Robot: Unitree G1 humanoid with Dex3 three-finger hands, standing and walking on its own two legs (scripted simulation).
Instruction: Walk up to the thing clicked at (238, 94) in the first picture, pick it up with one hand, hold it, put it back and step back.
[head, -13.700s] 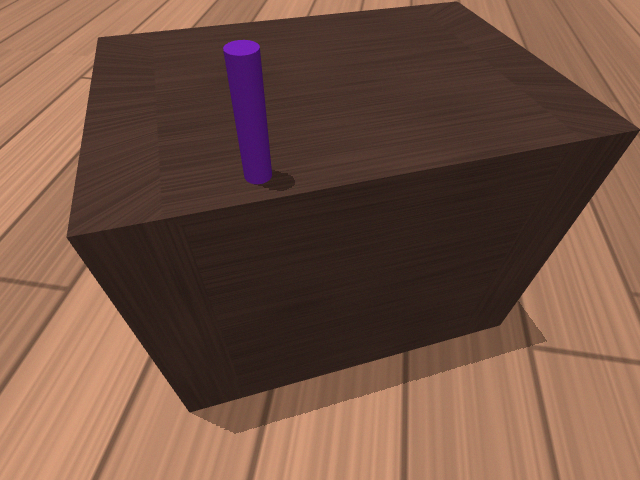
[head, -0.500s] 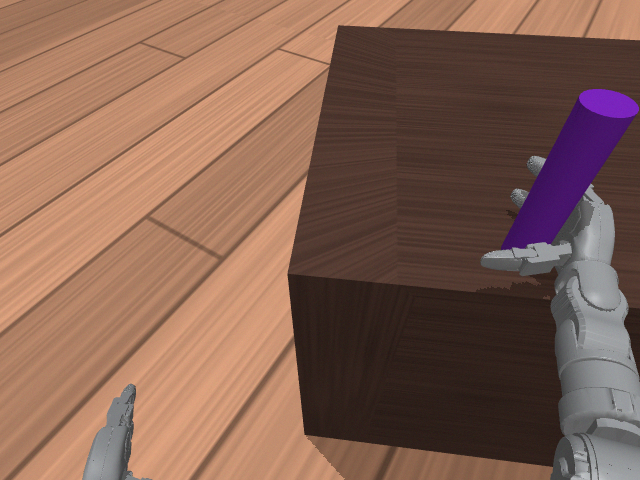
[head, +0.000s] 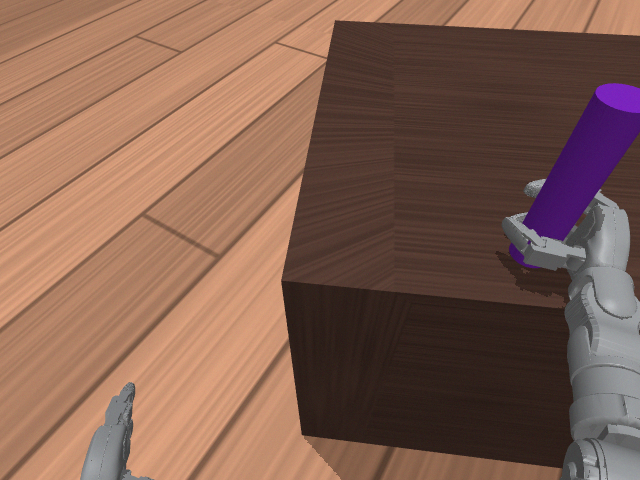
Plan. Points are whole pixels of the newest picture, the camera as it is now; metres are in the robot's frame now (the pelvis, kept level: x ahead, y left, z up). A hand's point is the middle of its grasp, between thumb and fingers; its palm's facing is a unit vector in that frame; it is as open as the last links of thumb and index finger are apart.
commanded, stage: settle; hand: right
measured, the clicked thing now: (567, 190) +0.41 -0.23 +0.17
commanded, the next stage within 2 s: lift in 0.94 s
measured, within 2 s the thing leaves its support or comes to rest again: leaves its support in 0.02 s
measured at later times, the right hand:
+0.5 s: hand (559, 201) +0.40 -0.22 +0.16, palm faces +0.21 +0.98 +0.00, open 7.1 cm
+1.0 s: hand (571, 181) +0.39 -0.22 +0.19, palm faces +0.22 +0.98 -0.01, open 7.1 cm
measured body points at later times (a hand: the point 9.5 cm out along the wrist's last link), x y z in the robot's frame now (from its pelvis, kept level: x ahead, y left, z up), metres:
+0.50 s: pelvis +0.00 +0.00 +0.01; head +0.00 +0.01 +0.46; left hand +0.15 +0.27 -0.06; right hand +0.38 -0.27 +0.16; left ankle +0.02 +0.14 -0.71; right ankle +0.00 -0.13 -0.71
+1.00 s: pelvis -0.01 +0.01 +0.01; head -0.02 +0.02 +0.46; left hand +0.15 +0.27 -0.06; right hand +0.38 -0.27 +0.20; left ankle +0.02 +0.14 -0.71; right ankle +0.00 -0.13 -0.71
